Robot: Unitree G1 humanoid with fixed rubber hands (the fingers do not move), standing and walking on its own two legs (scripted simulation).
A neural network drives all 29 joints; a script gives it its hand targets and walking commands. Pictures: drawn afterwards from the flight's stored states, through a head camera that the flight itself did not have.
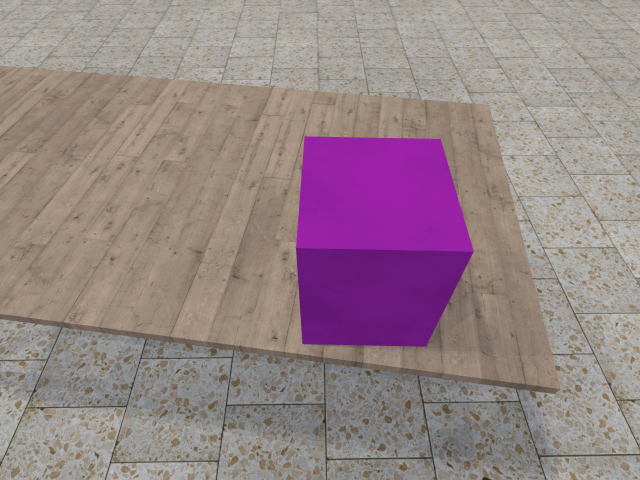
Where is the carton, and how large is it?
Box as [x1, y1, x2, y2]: [296, 136, 473, 346]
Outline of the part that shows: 305,136 296,241 302,343 425,346 473,251 440,139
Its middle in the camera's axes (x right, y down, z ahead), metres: +0.07 +0.01 +0.60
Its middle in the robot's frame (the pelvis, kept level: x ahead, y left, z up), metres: +0.45 -0.05 +0.00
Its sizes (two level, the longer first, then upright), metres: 0.210 0.200 0.250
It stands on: a table, 0.64 m high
